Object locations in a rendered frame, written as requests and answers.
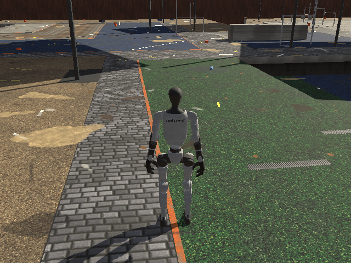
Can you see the robot right forearm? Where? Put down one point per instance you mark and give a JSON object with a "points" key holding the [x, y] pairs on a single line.
{"points": [[198, 150]]}

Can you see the right robot upper arm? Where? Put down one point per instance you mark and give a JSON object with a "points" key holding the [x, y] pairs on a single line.
{"points": [[194, 126]]}

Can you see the robot left forearm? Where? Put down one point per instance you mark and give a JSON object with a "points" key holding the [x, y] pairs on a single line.
{"points": [[151, 150]]}

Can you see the robot right shin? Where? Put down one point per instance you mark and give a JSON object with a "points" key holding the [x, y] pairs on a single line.
{"points": [[187, 199]]}

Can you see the left robot upper arm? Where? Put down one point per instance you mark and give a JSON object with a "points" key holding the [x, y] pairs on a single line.
{"points": [[156, 125]]}

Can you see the robot left hand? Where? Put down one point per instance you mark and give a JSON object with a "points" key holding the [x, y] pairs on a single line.
{"points": [[149, 167]]}

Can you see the robot right hand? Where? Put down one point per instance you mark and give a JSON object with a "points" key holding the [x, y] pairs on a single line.
{"points": [[201, 169]]}

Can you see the robot head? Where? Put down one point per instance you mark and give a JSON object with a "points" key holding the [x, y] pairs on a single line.
{"points": [[175, 96]]}

